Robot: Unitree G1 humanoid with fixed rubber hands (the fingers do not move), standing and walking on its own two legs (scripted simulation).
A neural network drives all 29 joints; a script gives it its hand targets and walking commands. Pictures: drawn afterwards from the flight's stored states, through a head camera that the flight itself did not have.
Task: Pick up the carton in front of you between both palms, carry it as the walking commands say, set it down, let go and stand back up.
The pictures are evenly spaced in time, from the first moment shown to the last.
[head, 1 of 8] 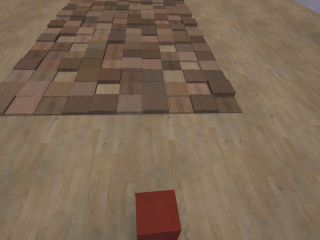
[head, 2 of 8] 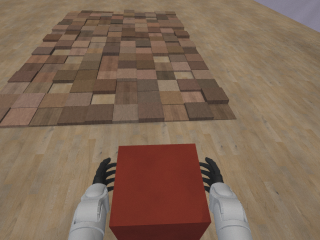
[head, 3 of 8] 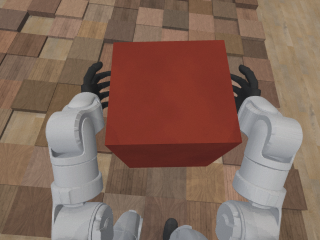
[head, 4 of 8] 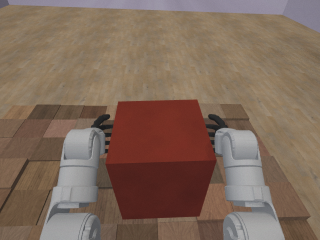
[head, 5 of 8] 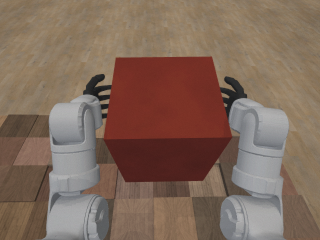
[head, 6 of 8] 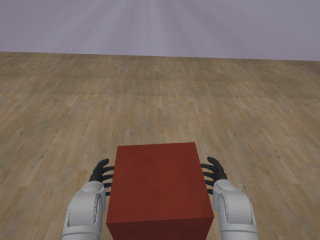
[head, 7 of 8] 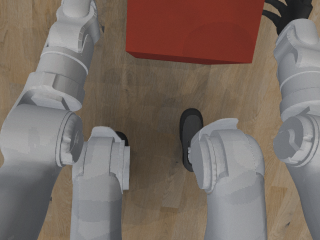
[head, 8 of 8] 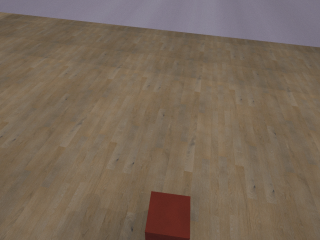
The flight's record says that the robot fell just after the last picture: no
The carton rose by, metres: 0.79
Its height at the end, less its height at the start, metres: +0.00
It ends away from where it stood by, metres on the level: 6.23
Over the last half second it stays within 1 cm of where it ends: yes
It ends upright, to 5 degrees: yes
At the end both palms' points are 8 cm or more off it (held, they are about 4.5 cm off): yes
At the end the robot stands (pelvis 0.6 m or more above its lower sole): yes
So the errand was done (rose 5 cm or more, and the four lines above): yes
